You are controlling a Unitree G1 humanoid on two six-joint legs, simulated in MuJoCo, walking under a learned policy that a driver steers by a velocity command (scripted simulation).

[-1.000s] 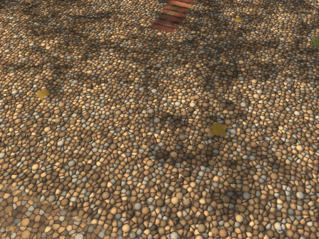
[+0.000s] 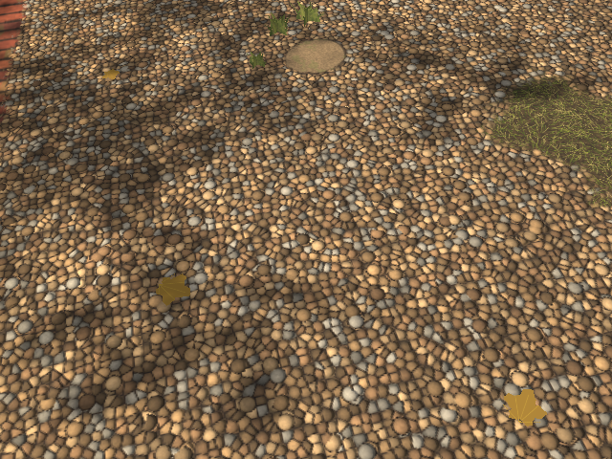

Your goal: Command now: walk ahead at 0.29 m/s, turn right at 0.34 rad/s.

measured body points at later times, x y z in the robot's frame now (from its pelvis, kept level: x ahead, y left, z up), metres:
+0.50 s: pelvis +0.23 +0.01 -0.02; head +0.28 +0.01 +0.43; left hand +0.23 +0.30 -0.14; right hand +0.45 -0.24 -0.10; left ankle +0.36 +0.10 -0.73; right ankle -0.01 -0.10 -0.70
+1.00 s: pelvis +0.52 -0.03 -0.01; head +0.56 -0.04 +0.44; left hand +0.71 +0.24 -0.07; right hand +0.58 -0.32 -0.13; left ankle +0.37 +0.09 -0.69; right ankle +0.63 -0.14 -0.73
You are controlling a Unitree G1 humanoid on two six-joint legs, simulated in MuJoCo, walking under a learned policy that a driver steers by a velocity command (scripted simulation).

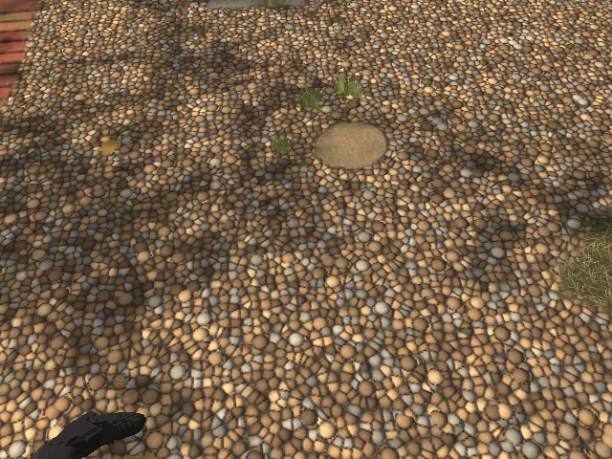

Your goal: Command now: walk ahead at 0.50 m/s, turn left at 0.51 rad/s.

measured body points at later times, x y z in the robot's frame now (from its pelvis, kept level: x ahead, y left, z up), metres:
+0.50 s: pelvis +0.25 +0.06 -0.01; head +0.29 +0.09 +0.44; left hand +0.20 +0.36 -0.13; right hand +0.54 -0.11 -0.08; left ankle +0.33 +0.17 -0.73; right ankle +0.11 -0.12 -0.68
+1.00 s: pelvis +0.47 +0.12 +0.00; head +0.49 +0.13 +0.45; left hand +0.53 +0.43 -0.08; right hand +0.68 -0.08 -0.12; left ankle +0.33 +0.18 -0.70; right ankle +0.61 +0.07 -0.72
